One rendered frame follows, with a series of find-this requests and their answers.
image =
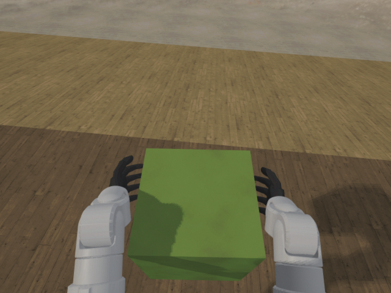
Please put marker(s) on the right robot forearm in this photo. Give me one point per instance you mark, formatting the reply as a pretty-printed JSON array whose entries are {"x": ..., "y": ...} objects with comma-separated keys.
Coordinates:
[{"x": 297, "y": 248}]

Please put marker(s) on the left robot hand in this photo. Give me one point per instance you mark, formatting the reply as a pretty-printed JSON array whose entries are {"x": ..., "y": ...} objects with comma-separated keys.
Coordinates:
[{"x": 120, "y": 179}]

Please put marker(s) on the right robot hand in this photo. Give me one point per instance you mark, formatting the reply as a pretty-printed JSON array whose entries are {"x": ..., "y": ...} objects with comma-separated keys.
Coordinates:
[{"x": 273, "y": 185}]

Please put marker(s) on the left robot forearm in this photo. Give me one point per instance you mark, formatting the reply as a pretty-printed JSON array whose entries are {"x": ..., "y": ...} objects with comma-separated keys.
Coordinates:
[{"x": 100, "y": 238}]

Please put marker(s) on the carton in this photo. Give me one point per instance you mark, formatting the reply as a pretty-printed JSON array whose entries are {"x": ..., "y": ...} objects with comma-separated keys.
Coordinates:
[{"x": 197, "y": 216}]

